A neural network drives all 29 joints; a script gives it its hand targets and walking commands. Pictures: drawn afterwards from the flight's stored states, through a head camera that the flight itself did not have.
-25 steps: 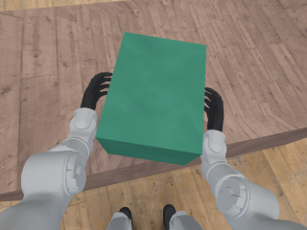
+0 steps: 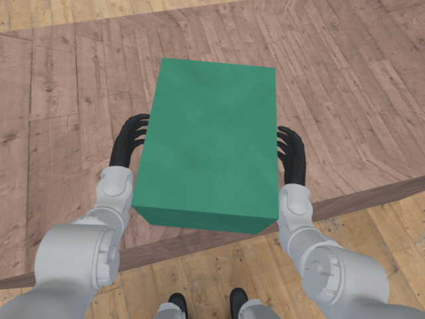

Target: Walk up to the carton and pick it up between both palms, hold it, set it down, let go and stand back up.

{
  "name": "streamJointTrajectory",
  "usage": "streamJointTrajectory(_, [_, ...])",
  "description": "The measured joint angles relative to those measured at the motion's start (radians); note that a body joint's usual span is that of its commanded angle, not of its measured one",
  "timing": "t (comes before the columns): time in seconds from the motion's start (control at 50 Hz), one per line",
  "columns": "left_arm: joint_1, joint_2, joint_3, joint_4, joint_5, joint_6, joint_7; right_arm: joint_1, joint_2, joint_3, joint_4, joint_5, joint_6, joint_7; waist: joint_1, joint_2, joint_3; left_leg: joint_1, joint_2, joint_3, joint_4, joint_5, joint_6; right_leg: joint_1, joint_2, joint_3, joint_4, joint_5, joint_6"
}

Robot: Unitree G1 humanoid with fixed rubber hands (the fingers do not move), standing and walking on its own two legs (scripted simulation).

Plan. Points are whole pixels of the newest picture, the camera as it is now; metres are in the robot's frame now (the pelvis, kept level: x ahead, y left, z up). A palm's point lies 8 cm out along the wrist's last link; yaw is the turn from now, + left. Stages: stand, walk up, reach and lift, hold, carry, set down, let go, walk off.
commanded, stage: reach and lift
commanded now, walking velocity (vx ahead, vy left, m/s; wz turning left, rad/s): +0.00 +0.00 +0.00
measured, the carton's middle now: (211, 148) +0.46 -0.03 -0.07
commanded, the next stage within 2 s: none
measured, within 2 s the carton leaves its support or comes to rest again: leaves its support in 0.30 s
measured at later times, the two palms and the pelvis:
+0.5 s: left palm (117, 154) +0.43 +0.15 +0.01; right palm (298, 168) +0.37 -0.18 +0.00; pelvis +0.01 +0.02 +0.00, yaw +1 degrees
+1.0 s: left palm (89, 125) +0.42 +0.15 +0.12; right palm (329, 140) +0.37 -0.18 +0.11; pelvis +0.00 +0.01 +0.04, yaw +1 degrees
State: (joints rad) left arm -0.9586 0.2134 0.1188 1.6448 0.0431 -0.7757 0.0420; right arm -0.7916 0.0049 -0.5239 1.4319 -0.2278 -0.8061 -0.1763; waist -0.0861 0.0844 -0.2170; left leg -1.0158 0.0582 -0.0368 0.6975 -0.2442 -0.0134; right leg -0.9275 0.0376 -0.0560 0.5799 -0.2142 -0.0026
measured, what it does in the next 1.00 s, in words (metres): stands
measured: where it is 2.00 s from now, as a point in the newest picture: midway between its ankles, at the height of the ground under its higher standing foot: outside the picture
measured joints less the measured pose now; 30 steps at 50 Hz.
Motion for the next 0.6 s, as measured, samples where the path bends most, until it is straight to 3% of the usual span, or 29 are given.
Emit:
streamJointTrajectory(0.16, [0.005,-0.012,-0.070,0.005,-0.078,0.027,0.005,0.004,-0.019,0.100,0.004,0.074,0.050,-0.009,-0.005,-0.002,-0.015,0.000,0.000,-0.002,0.028,-0.018,0.003,0.003,0.001,0.000,0.022,-0.015,0.003])
streamJointTrajectory(0.32, [0.014,-0.030,-0.169,-0.010,-0.154,0.106,0.024,0.042,-0.033,0.222,-0.059,0.172,0.159,-0.013,-0.008,0.005,-0.035,0.016,-0.001,-0.011,0.063,-0.044,0.007,0.029,0.003,-0.003,0.038,-0.032,0.010])
streamJointTrajectory(0.46, [0.093,-0.052,-0.263,-0.105,-0.215,0.176,0.066,0.143,-0.046,0.346,-0.221,0.257,0.284,-0.015,-0.007,0.027,-0.060,0.063,-0.013,-0.024,0.076,-0.061,0.011,0.084,-0.002,-0.003,0.039,-0.045,0.020])
streamJointTrajectory(0.6, [0.166,-0.038,-0.321,-0.274,-0.286,0.299,0.078,0.217,-0.064,0.444,-0.467,0.340,0.489,-0.028,-0.037,0.036,-0.071,0.173,-0.036,-0.028,0.038,-0.057,0.022,0.189,-0.018,0.005,0.014,-0.049,0.029])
